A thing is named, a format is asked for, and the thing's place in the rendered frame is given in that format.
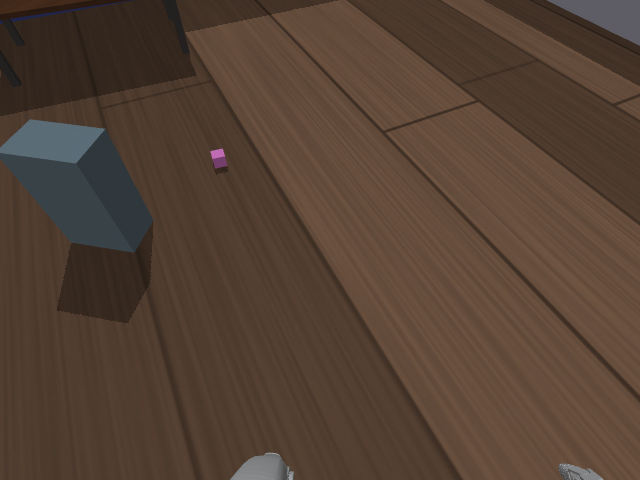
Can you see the right robot hand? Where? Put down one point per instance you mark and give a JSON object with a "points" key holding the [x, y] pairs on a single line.
{"points": [[571, 472]]}

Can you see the coffee table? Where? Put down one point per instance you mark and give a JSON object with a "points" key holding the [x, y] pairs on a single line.
{"points": [[20, 8]]}

